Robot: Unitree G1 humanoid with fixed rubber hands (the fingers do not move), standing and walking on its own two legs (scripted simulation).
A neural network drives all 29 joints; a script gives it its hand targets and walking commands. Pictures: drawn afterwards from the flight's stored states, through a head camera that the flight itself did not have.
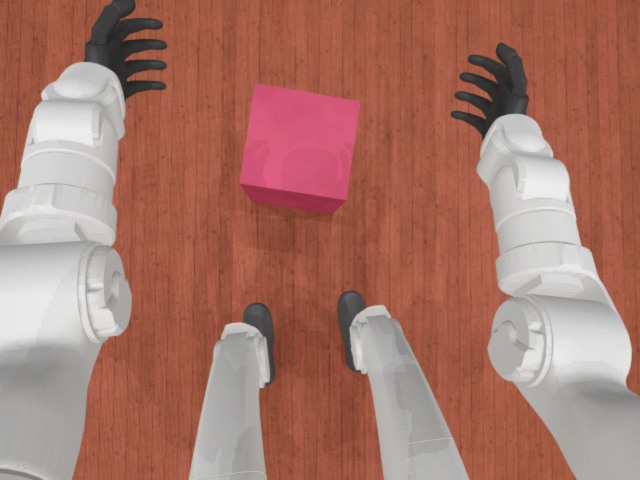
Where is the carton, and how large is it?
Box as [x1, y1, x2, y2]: [239, 83, 359, 213]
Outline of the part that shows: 255,83 239,183 252,201 332,213 346,198 359,101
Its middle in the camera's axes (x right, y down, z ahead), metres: -0.05 -0.19 +0.88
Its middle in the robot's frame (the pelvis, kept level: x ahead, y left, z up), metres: +0.56 -0.04 -0.54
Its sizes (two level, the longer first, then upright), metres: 0.210 0.200 0.250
